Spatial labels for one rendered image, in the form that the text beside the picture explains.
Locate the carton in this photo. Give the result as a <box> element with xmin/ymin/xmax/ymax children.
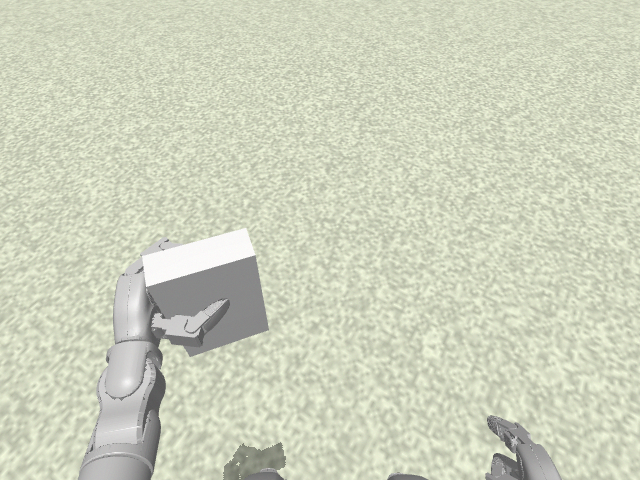
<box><xmin>142</xmin><ymin>228</ymin><xmax>269</xmax><ymax>357</ymax></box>

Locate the left robot arm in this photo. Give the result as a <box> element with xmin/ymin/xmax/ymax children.
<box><xmin>78</xmin><ymin>339</ymin><xmax>166</xmax><ymax>480</ymax></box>

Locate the left robot hand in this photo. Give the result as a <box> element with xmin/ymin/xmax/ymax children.
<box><xmin>113</xmin><ymin>237</ymin><xmax>230</xmax><ymax>347</ymax></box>

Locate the right robot hand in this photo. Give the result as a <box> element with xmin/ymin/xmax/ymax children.
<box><xmin>485</xmin><ymin>416</ymin><xmax>562</xmax><ymax>480</ymax></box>

